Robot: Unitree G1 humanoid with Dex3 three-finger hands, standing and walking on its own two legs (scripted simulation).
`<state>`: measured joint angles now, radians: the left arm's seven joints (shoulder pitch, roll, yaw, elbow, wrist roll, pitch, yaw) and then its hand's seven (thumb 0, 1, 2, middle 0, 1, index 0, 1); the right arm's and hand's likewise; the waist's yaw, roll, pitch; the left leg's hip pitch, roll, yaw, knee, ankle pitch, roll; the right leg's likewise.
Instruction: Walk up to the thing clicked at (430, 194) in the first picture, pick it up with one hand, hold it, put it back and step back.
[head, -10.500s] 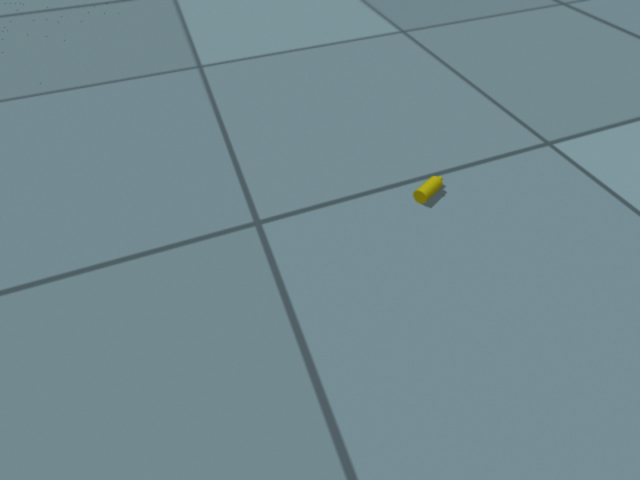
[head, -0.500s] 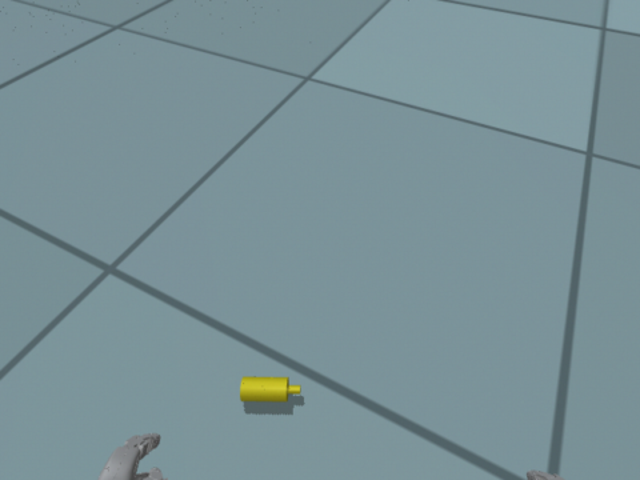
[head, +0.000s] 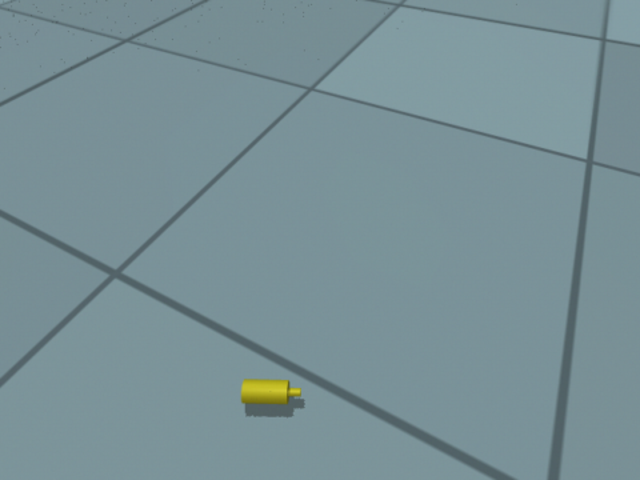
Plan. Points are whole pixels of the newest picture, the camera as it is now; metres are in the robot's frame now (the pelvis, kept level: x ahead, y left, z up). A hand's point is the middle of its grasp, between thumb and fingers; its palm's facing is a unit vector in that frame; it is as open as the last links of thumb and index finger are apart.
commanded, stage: walk up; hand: left
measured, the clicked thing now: (272, 391) +0.46 +0.20 -0.75
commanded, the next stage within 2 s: none
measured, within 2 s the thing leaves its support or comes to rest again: neither
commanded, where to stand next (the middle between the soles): +0.03 +0.00 m, yaw +0 degrees
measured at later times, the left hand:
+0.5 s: hand out of the picture +0.07 +0.25 -0.16, palm faces +0.02 -0.94 -0.33, open 7.4 cm
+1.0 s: hand out of the picture +0.01 +0.29 -0.17, palm faces -0.09 -0.95 -0.31, open 7.4 cm
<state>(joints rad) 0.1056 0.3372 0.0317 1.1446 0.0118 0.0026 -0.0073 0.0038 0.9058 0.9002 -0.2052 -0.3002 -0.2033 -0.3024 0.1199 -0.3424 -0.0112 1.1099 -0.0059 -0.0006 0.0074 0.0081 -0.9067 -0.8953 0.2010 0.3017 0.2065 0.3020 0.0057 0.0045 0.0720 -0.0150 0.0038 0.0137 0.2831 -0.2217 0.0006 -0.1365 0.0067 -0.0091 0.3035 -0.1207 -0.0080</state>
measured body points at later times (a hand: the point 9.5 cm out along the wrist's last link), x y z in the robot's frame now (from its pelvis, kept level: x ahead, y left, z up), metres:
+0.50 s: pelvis -0.02 +0.00 +0.00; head +0.00 +0.00 +0.45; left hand +0.06 +0.30 -0.14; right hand +0.06 -0.31 -0.14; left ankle -0.04 +0.12 -0.75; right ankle +0.03 -0.11 -0.75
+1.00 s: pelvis -0.07 +0.02 -0.01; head -0.04 +0.05 +0.44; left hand +0.01 +0.34 -0.15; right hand -0.05 -0.30 -0.10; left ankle -0.09 +0.13 -0.75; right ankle -0.08 -0.14 -0.71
